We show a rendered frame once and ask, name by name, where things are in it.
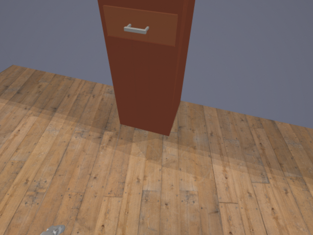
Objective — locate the robot left hand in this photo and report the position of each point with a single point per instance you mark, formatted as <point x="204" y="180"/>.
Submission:
<point x="54" y="230"/>

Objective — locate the drawer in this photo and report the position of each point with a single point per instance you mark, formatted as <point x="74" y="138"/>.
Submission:
<point x="162" y="26"/>

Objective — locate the cabinet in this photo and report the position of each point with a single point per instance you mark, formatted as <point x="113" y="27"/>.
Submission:
<point x="148" y="77"/>

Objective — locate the handle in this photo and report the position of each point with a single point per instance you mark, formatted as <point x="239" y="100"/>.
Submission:
<point x="135" y="30"/>

